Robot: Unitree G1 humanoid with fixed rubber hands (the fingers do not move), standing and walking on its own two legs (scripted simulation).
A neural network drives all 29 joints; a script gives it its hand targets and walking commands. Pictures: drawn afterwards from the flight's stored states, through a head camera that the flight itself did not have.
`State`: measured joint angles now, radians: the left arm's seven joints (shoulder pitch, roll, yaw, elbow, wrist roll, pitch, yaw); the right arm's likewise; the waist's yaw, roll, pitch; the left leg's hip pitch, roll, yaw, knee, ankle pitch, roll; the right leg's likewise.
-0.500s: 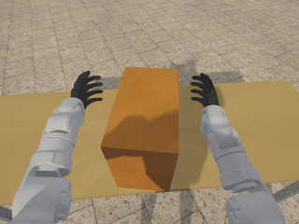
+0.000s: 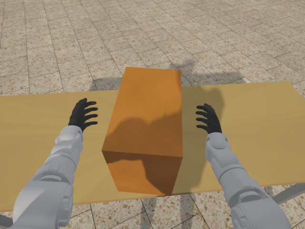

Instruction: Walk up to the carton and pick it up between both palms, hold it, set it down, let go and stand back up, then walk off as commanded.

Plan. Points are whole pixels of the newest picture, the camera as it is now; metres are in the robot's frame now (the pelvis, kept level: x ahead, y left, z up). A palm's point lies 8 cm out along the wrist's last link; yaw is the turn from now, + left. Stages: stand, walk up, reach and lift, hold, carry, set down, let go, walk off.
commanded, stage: reach and lift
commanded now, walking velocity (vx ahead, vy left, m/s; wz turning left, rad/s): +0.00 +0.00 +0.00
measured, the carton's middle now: (148, 132) +0.44 +0.01 -0.04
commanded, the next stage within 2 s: none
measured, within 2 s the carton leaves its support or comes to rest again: leaves its support in 1.68 s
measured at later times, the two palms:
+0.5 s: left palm (83, 128) +0.44 +0.22 -0.01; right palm (192, 138) +0.39 -0.12 -0.02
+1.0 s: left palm (100, 138) +0.41 +0.17 -0.03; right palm (191, 140) +0.38 -0.12 -0.02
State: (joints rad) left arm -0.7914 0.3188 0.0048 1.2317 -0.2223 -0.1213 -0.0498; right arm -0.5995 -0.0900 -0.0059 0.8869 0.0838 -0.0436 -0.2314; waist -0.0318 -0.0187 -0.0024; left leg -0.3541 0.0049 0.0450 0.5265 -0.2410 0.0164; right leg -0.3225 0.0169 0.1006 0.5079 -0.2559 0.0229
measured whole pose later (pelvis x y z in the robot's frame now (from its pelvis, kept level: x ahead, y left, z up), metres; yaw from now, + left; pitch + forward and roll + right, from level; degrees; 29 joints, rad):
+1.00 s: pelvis +0.01 +0.04 -0.02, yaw -1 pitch +20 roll -5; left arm -0.78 0.09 0.08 1.35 0.01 -0.46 0.06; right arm -0.68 -0.04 -0.09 1.21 0.05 -0.50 -0.14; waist -0.04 0.06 -0.17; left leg -0.77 0.02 0.03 0.72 -0.30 0.05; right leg -0.66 0.03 0.09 0.53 -0.24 0.06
